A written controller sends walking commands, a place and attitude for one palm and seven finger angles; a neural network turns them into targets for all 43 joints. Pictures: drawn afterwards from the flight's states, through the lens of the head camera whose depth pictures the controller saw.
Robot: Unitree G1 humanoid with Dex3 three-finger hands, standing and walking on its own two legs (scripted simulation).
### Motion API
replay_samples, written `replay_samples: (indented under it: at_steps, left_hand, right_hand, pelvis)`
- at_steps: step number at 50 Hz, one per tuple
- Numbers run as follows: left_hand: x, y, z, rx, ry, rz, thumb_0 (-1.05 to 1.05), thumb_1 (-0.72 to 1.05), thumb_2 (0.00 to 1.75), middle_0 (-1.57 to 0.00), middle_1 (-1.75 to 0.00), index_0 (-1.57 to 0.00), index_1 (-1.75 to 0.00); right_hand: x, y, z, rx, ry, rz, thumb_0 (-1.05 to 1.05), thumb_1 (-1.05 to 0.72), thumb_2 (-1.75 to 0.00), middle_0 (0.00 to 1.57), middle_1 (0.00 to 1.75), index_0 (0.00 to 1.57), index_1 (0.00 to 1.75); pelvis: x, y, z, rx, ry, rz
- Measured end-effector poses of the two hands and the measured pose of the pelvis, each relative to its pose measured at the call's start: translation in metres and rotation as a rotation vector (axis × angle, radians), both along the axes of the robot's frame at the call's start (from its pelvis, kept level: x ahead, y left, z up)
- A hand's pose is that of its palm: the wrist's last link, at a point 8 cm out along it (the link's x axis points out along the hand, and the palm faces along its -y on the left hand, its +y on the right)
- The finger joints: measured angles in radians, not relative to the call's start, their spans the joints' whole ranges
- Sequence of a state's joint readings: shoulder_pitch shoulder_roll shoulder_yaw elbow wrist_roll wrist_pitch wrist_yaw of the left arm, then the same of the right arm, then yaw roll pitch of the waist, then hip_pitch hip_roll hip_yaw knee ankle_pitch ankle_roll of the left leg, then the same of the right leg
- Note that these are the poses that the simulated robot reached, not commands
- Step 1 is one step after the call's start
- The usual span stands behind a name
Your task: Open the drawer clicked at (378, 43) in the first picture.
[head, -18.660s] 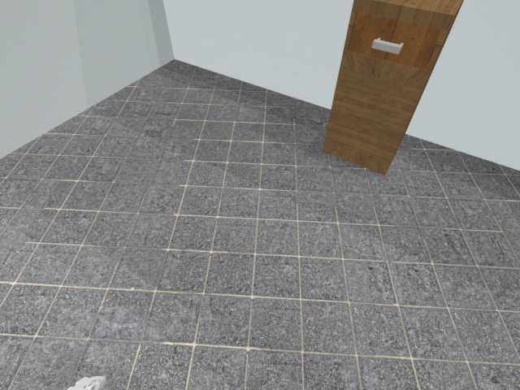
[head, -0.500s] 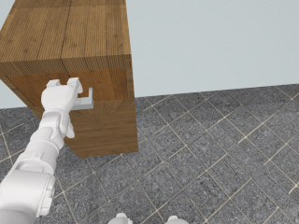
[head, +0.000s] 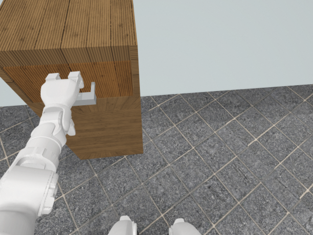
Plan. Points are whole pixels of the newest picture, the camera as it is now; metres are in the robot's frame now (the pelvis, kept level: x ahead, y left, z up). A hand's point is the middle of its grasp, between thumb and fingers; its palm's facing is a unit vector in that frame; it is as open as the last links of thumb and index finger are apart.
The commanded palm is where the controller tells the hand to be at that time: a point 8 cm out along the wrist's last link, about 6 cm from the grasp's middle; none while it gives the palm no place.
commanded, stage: lower the fingers behind the handle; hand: left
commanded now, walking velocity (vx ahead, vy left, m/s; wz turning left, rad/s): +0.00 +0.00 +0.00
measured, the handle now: (76, 92) +0.52 +0.22 -0.01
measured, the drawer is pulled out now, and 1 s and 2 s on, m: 0.00 0.00 0.00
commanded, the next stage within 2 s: lift the fingers back up to retry in 0.58 s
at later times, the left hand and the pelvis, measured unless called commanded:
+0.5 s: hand (69, 106) +0.47 +0.23 +0.00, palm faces -0.04 +0.00 -1.00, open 13.8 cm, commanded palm +0.45 +0.22 +0.02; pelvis -0.02 +0.00 -0.02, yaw +0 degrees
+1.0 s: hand (67, 104) +0.47 +0.23 +0.00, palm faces -0.08 -0.05 -1.00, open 13.8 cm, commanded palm +0.46 +0.23 +0.07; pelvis -0.01 +0.01 +0.00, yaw -1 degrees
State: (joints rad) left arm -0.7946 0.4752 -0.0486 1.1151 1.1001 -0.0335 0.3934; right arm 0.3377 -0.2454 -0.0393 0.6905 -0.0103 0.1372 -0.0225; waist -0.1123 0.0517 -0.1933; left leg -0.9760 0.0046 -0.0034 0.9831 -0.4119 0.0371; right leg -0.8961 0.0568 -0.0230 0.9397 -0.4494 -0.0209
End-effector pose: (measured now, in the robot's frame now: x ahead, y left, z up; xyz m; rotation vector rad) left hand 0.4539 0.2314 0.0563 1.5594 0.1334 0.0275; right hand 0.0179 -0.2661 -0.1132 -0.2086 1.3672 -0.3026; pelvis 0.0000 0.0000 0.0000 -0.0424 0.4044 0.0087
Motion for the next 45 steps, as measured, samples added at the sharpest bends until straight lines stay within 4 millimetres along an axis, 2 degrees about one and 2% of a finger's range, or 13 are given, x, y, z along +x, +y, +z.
replay_samples:
  at_steps: [16, 35, 45]
  left_hand:
    - [-0.006, -0.001, -0.006, 0.022, -0.027, -0.008, 0.00, -0.49, 0.30, -0.25, -1.33, -0.32, -1.20]
    - [-0.004, 0.000, -0.005, 0.004, -0.033, -0.010, 0.00, -0.49, 0.30, -0.26, -1.35, -0.32, -1.20]
    - [-0.003, 0.002, -0.001, -0.019, -0.002, -0.009, 0.00, -0.49, 0.30, -0.28, -1.31, -0.32, -1.20]
  right_hand:
    - [-0.017, 0.005, -0.015, 0.011, 0.004, 0.002, 0.00, -0.90, -0.90, 0.20, 0.30, 0.21, 0.30]
    - [-0.030, 0.006, -0.013, -0.010, 0.002, -0.001, 0.00, -0.90, -0.90, 0.20, 0.30, 0.21, 0.30]
    - [-0.030, 0.010, -0.004, -0.012, 0.004, -0.019, 0.00, -0.90, -0.90, 0.20, 0.30, 0.21, 0.30]
  pelvis:
    - [-0.015, 0.002, -0.014, -0.006, 0.016, -0.001]
    - [-0.024, 0.005, -0.017, -0.011, 0.020, -0.004]
    - [-0.020, 0.008, -0.008, -0.011, 0.003, -0.005]
